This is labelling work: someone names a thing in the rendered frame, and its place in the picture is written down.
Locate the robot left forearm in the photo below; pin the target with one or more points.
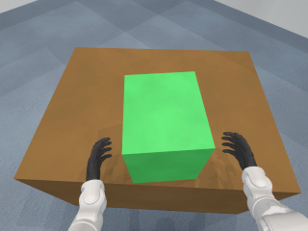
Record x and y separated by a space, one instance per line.
92 203

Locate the robot right upper arm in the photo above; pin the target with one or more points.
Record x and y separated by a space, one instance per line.
293 221

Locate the pedestal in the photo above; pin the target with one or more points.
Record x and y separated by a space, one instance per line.
87 106

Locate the robot right forearm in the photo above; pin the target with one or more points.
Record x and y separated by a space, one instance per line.
258 190

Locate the left robot hand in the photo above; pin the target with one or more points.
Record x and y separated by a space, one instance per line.
95 159

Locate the right robot hand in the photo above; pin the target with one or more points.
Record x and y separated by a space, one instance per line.
242 151

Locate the carton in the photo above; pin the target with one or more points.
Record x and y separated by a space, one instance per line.
166 135

